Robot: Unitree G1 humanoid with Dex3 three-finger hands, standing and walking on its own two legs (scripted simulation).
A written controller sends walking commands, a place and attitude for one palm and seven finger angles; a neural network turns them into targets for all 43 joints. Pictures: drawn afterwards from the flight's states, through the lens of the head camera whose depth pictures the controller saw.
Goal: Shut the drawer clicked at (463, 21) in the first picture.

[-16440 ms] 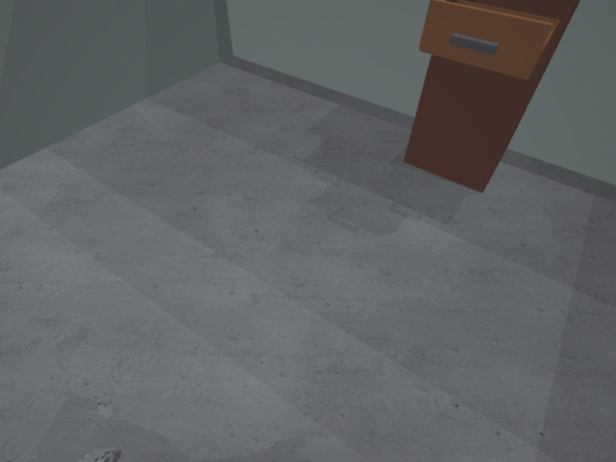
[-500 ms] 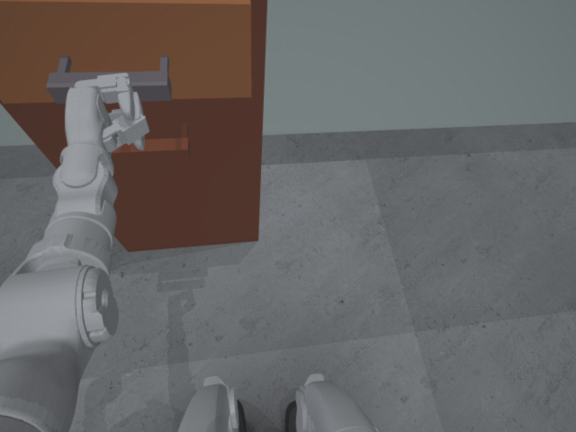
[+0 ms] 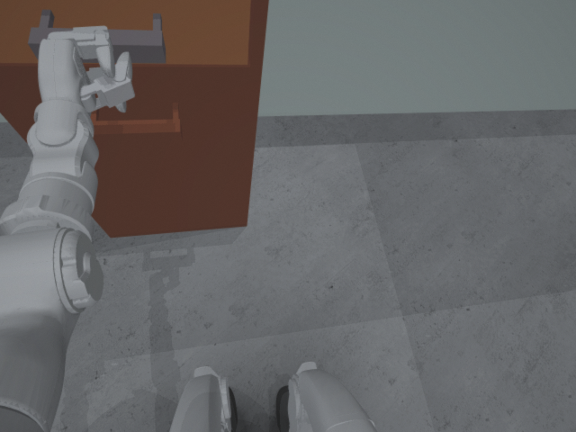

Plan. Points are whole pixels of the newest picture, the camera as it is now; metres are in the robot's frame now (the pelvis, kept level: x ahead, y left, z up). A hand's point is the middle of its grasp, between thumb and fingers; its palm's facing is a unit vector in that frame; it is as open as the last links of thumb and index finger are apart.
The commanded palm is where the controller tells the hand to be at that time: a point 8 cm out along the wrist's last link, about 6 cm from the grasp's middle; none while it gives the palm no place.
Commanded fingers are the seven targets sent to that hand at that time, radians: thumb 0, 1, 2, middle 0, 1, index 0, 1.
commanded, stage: push the drawer shut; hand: left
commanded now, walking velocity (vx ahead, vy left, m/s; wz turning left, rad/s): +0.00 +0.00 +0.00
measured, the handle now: (103, 33) +0.63 +0.17 +0.09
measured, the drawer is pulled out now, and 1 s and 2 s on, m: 0.00 0.00 0.00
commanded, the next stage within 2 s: pull the fist back off the drawer in 0.02 s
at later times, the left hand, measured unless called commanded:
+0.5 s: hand (122, 78) +0.56 +0.15 +0.09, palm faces +0.03 -1.00 -0.05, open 3.0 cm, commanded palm +0.56 +0.17 +0.09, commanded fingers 0.00 0.90 0.90 -1.40 -1.60 -1.40 -1.60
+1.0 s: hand (119, 81) +0.54 +0.15 +0.10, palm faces +0.07 -1.00 -0.02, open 3.2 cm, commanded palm +0.49 +0.19 +0.11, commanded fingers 0.00 0.90 0.90 -1.40 -1.60 -1.40 -1.60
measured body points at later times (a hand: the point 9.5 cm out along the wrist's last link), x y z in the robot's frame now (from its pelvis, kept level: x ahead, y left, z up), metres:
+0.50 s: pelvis -0.01 +0.01 -0.01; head +0.14 +0.05 +0.41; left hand +0.55 +0.20 +0.09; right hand -0.06 -0.25 -0.10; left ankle +0.05 +0.07 -0.65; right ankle +0.01 -0.11 -0.65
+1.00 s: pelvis +0.03 +0.00 +0.02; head +0.15 +0.01 +0.45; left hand +0.54 +0.20 +0.10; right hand +0.01 -0.26 -0.09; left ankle +0.05 +0.07 -0.65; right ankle +0.01 -0.11 -0.65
